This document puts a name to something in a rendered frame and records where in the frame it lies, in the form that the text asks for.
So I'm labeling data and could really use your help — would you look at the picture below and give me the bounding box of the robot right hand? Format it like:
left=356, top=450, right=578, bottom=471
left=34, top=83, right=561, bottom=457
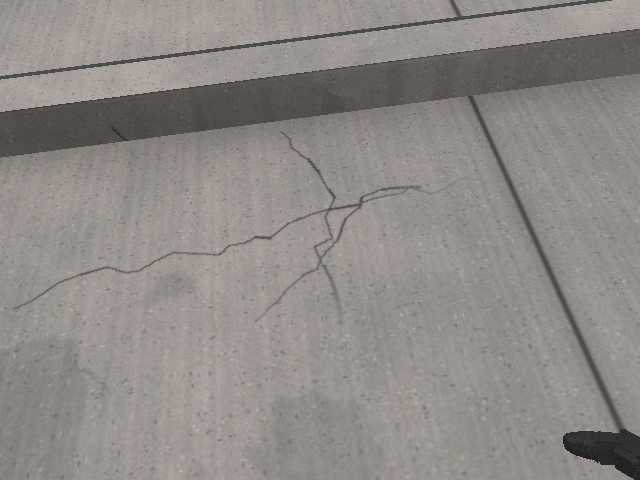
left=563, top=429, right=640, bottom=480

